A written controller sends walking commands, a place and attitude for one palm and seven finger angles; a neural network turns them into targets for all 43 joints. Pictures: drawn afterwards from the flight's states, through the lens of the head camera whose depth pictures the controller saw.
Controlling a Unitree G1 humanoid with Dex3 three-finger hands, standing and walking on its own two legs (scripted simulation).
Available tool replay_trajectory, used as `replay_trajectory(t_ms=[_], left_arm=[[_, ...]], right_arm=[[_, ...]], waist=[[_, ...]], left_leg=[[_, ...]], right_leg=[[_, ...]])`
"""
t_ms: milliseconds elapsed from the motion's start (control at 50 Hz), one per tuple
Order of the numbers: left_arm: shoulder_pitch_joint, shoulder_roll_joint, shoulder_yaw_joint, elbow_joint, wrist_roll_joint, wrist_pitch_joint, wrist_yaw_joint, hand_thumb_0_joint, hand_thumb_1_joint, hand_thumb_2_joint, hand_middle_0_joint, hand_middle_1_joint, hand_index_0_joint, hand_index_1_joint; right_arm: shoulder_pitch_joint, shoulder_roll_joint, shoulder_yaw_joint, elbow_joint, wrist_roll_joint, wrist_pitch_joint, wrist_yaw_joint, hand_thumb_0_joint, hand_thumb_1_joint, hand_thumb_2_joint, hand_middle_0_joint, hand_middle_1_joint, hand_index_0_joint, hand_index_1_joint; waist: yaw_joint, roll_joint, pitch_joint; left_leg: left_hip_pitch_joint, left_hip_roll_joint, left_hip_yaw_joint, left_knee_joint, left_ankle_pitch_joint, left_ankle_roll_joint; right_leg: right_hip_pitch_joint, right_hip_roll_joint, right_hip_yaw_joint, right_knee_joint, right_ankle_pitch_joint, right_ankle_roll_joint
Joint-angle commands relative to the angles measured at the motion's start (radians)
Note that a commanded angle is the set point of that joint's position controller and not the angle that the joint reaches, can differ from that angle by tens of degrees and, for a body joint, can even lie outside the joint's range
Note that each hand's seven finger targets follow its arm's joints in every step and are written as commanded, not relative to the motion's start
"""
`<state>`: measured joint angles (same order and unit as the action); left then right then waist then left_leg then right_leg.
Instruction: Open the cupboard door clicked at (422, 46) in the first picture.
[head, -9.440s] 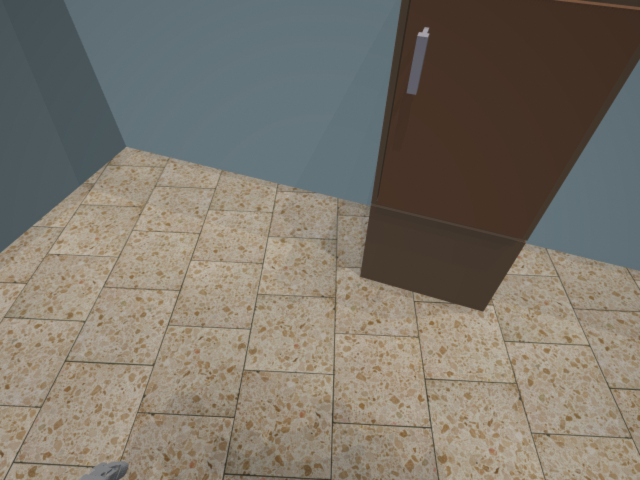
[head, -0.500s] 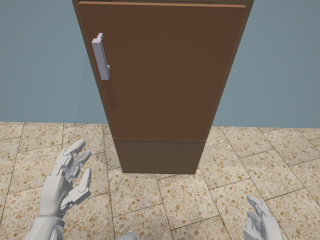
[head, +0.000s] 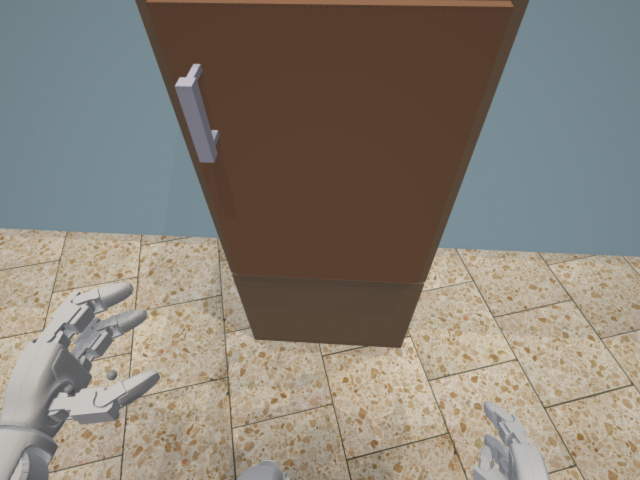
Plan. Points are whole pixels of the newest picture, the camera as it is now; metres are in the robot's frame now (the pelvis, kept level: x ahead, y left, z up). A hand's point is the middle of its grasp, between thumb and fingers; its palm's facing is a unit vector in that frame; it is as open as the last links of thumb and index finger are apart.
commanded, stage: raise the hand with hooked fingers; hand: left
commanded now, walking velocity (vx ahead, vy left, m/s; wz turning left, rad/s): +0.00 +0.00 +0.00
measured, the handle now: (202, 114) +0.55 +0.21 +0.16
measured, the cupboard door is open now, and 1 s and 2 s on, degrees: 0 0 0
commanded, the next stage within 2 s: move the hooked fingers beside the handle in 1.30 s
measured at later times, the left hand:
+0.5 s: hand (40, 314) +0.25 +0.29 +0.14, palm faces +0.04 -1.00 -0.06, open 13.6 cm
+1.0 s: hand (25, 260) +0.28 +0.31 +0.17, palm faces +0.03 -1.00 -0.05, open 14.0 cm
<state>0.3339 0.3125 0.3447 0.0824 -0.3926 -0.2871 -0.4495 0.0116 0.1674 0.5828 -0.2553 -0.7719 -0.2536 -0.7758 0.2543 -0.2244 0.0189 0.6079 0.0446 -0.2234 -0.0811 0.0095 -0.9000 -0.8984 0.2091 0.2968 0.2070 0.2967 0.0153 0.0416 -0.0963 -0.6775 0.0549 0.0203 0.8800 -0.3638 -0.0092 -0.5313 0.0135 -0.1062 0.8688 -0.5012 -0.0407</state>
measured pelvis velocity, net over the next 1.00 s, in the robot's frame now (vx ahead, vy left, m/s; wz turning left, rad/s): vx -0.01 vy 0.03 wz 0.00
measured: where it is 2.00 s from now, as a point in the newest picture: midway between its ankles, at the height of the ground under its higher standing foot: outside the picture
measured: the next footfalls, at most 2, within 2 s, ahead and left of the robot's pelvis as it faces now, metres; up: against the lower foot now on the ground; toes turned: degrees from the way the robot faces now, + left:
none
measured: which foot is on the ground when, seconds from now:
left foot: down 0.00-1.00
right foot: down 0.00-1.00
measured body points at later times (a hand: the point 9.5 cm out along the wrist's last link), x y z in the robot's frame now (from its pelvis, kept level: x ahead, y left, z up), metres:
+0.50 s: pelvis -0.01 +0.04 +0.02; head -0.01 +0.04 +0.47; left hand +0.24 +0.35 +0.14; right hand +0.18 -0.19 -0.04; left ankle +0.04 +0.13 -0.69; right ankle -0.04 -0.08 -0.69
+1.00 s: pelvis -0.01 +0.03 +0.04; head -0.01 +0.03 +0.49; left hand +0.28 +0.36 +0.18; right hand +0.15 -0.21 -0.03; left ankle +0.04 +0.13 -0.69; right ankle -0.04 -0.08 -0.69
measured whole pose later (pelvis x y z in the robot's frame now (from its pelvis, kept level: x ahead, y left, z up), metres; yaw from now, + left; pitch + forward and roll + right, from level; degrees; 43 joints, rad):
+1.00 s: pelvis -0.01 +0.03 +0.04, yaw +0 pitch +0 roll -1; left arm -0.13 0.47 0.42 0.30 -0.34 0.02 -0.47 -0.01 -0.50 0.30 -0.30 -1.20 -0.30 -1.20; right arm 0.27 -0.28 0.06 0.60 0.08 -0.22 -0.11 0.01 -0.90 -0.90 0.21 0.30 0.21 0.30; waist 0.02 0.04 -0.02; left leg -0.36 0.02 0.05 0.57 -0.22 0.03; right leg -0.21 0.00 -0.09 0.52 -0.32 -0.01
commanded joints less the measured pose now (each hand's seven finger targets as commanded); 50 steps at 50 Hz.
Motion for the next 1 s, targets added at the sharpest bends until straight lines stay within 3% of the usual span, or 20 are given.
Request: replay_trajectory(t_ms=[0, 40, 100, 200, 240, 320, 340, 460, 560, 620, 700, 720, 760, 780, 840, 900, 980], left_arm=[[-0.020, 0.161, 0.110, -0.173, -0.029, -0.072, 0.027, 0.000, -0.057, 0.490, -0.268, -0.915, -0.268, -0.915], [-0.057, 0.173, 0.096, -0.172, -0.024, -0.066, 0.028, 0.000, -0.103, 0.470, -0.272, -0.945, -0.272, -0.945], [-0.090, 0.199, 0.096, -0.216, -0.013, -0.066, 0.041, 0.000, -0.173, 0.440, -0.277, -0.990, -0.277, -0.990], [-0.178, 0.235, 0.113, -0.246, -0.008, -0.041, 0.074, 0.000, -0.290, 0.390, -0.285, -1.065, -0.285, -1.065], [-0.219, 0.251, 0.122, -0.221, -0.008, -0.017, 0.079, 0.000, -0.337, 0.370, -0.288, -1.095, -0.288, -1.095], [-0.311, 0.249, 0.096, -0.206, 0.007, 0.037, 0.072, 0.000, -0.430, 0.330, -0.295, -1.155, -0.295, -1.155], [-0.344, 0.262, 0.097, -0.201, 0.011, 0.056, 0.067, 0.000, -0.453, 0.320, -0.297, -1.170, -0.297, -1.170], [-0.474, 0.298, 0.113, -0.149, 0.019, 0.134, 0.052, 0.000, -0.500, 0.300, -0.300, -1.200, -0.300, -1.200], [-0.597, 0.336, 0.125, -0.110, 0.027, 0.179, 0.037, 0.000, -0.500, 0.300, -0.300, -1.200, -0.300, -1.200], [-0.645, 0.364, 0.140, -0.064, 0.034, 0.199, 0.027, 0.000, -0.500, 0.300, -0.300, -1.200, -0.300, -1.200], [-0.725, 0.401, 0.155, -0.056, 0.032, 0.209, 0.009, 0.000, -0.500, 0.300, -0.300, -1.200, -0.300, -1.200], [-0.745, 0.410, 0.156, -0.060, 0.036, 0.210, 0.007, 0.000, -0.500, 0.300, -0.300, -1.200, -0.300, -1.200], [-0.772, 0.427, 0.168, -0.038, 0.031, 0.220, 0.001, 0.000, -0.500, 0.300, -0.300, -1.200, -0.300, -1.200], [-0.778, 0.437, 0.174, -0.008, 0.033, 0.229, -0.001, 0.000, -0.500, 0.300, -0.300, -1.200, -0.300, -1.200], [-0.691, 0.388, 0.148, 0.091, 0.025, 0.258, -0.019, 0.000, -0.500, 0.300, -0.300, -1.200, -0.300, -1.200], [-0.718, 0.405, 0.150, 0.027, 0.031, 0.258, -0.023, 0.000, -0.500, 0.300, -0.300, -1.200, -0.300, -1.200], [-0.721, 0.437, 0.193, -0.035, 0.025, 0.226, -0.002, 0.000, -0.500, 0.300, -0.300, -1.200, -0.300, -1.200]], right_arm=[[-0.054, -0.152, -0.069, -0.164, 0.004, -0.070, -0.008, 0.000, -0.900, -0.900, 0.200, 0.300, 0.200, 0.300], [-0.056, -0.163, -0.068, -0.171, 0.005, -0.076, -0.007, 0.000, -0.900, -0.900, 0.200, 0.300, 0.200, 0.300], [-0.045, -0.168, -0.067, -0.172, 0.008, -0.086, -0.011, 0.000, -0.900, -0.900, 0.200, 0.300, 0.200, 0.300], [-0.051, -0.170, -0.054, -0.168, 0.012, -0.091, -0.016, 0.000, -0.900, -0.900, 0.200, 0.300, 0.200, 0.300], [-0.050, -0.176, -0.048, -0.166, 0.012, -0.087, -0.019, 0.000, -0.900, -0.900, 0.200, 0.300, 0.200, 0.300], [-0.064, -0.173, -0.039, -0.167, 0.020, -0.083, -0.024, 0.000, -0.900, -0.900, 0.200, 0.300, 0.200, 0.300], [-0.063, -0.178, -0.034, -0.169, 0.018, -0.081, -0.024, 0.000, -0.900, -0.900, 0.200, 0.300, 0.200, 0.300], [-0.079, -0.176, -0.019, -0.171, 0.024, -0.073, -0.035, 0.000, -0.900, -0.900, 0.200, 0.300, 0.200, 0.300], [-0.091, -0.175, -0.005, -0.167, 0.026, -0.065, -0.042, 0.000, -0.900, -0.900, 0.200, 0.300, 0.200, 0.300], [-0.093, -0.176, -0.002, -0.165, 0.027, -0.064, -0.048, 0.000, -0.900, -0.900, 0.200, 0.300, 0.200, 0.300], [-0.099, -0.175, 0.001, -0.162, 0.030, -0.062, -0.051, 0.000, -0.900, -0.900, 0.200, 0.300, 0.200, 0.300], [-0.099, -0.177, 0.002, -0.162, 0.030, -0.063, -0.051, 0.000, -0.900, -0.900, 0.200, 0.300, 0.200, 0.300], [-0.098, -0.178, 0.003, -0.161, 0.032, -0.062, -0.050, 0.000, -0.900, -0.900, 0.200, 0.300, 0.200, 0.300], [-0.095, -0.178, 0.003, -0.157, 0.032, -0.059, -0.052, 0.000, -0.900, -0.900, 0.200, 0.300, 0.200, 0.300], [-0.078, -0.182, -0.002, -0.159, 0.036, -0.052, -0.046, 0.000, -0.900, -0.900, 0.200, 0.300, 0.200, 0.300], [-0.089, -0.185, -0.008, -0.175, 0.037, -0.051, -0.038, 0.000, -0.900, -0.900, 0.200, 0.300, 0.200, 0.300], [-0.078, -0.181, -0.012, -0.174, 0.030, -0.055, -0.034, 0.000, -0.900, -0.900, 0.200, 0.300, 0.200, 0.300]], waist=[[0.008, -0.080, -0.174], [0.011, -0.057, -0.143], [0.010, -0.013, -0.177], [0.009, 0.048, -0.149], [0.012, 0.030, -0.118], [0.001, 0.076, -0.105], [0.009, 0.092, -0.096], [0.003, 0.046, -0.078], [0.001, 0.077, -0.072], [0.002, 0.053, -0.075], [0.001, 0.069, -0.096], [0.002, 0.097, -0.108], [0.003, 0.080, -0.103], [0.003, 0.073, -0.089], [0.012, 0.013, -0.058], [0.014, 0.062, -0.096], [0.016, 0.053, -0.136]], left_leg=[[0.220, -0.050, -0.035, -0.094, 0.269, 0.042], [0.237, -0.049, -0.036, -0.115, 0.255, 0.045], [0.305, -0.045, -0.032, -0.156, 0.258, 0.049], [0.366, -0.038, -0.044, -0.216, 0.225, 0.044], [0.364, -0.035, -0.056, -0.242, 0.203, 0.041], [0.416, -0.029, -0.067, -0.282, 0.172, 0.036], [0.418, -0.030, -0.074, -0.294, 0.171, 0.034], [0.465, -0.025, -0.095, -0.354, 0.125, 0.031], [0.499, -0.029, -0.099, -0.387, 0.095, 0.031], [0.509, -0.028, -0.108, -0.406, 0.075, 0.031], [0.545, -0.033, -0.098, -0.409, 0.108, 0.034], [0.555, -0.035, -0.098, -0.412, 0.113, 0.033], [0.559, -0.037, -0.095, -0.414, 0.132, 0.035], [0.550, -0.037, -0.092, -0.420, 0.122, 0.035], [0.522, -0.043, -0.083, -0.417, 0.139, 0.038], [0.544, -0.046, -0.072, -0.406, 0.178, 0.040], [0.573, -0.046, -0.059, -0.395, 0.251, 0.044]], right_leg=[[0.065, -0.030, 0.124, -0.186, 0.520, 0.097], [0.047, -0.016, 0.112, -0.197, 0.438, 0.078], [0.050, -0.002, 0.074, -0.207, 0.382, 0.053], [0.052, 0.011, 0.042, -0.234, 0.306, 0.032], [0.066, 0.017, 0.033, -0.248, 0.279, 0.026], [0.064, 0.018, 0.024, -0.276, 0.254, 0.025], [0.084, 0.022, 0.025, -0.283, 0.253, 0.018], [0.108, 0.026, 0.019, -0.331, 0.236, 0.019], [0.128, 0.024, 0.026, -0.369, 0.228, 0.017], [0.140, 0.022, 0.024, -0.381, 0.219, 0.017], [0.167, 0.022, 0.033, -0.408, 0.239, 0.015], [0.172, 0.020, 0.035, -0.411, 0.242, 0.013], [0.187, 0.022, 0.037, -0.427, 0.257, 0.012], [0.185, 0.022, 0.038, -0.433, 0.250, 0.014], [0.199, 0.020, 0.040, -0.444, 0.264, 0.013], [0.194, 0.019, 0.043, -0.434, 0.290, 0.016], [0.224, 0.022, 0.046, -0.429, 0.354, 0.016]])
